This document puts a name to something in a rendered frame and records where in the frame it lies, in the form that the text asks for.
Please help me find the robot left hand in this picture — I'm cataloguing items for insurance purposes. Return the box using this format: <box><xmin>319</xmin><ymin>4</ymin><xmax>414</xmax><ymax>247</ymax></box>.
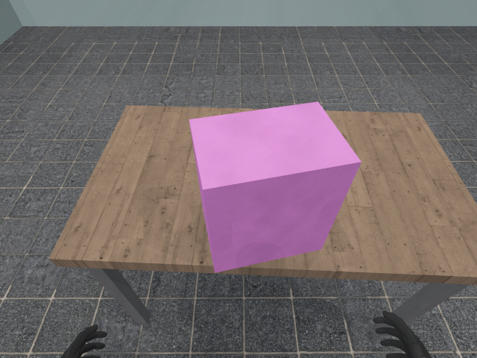
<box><xmin>61</xmin><ymin>324</ymin><xmax>107</xmax><ymax>358</ymax></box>

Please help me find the table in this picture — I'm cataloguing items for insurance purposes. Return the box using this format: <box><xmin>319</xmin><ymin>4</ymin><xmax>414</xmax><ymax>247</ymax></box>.
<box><xmin>48</xmin><ymin>105</ymin><xmax>477</xmax><ymax>336</ymax></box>

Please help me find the carton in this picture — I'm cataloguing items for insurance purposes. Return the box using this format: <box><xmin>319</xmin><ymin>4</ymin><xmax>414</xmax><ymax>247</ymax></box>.
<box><xmin>189</xmin><ymin>101</ymin><xmax>361</xmax><ymax>273</ymax></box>

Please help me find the robot right hand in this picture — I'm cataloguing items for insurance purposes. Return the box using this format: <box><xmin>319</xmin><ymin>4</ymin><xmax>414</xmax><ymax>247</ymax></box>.
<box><xmin>373</xmin><ymin>311</ymin><xmax>432</xmax><ymax>358</ymax></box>

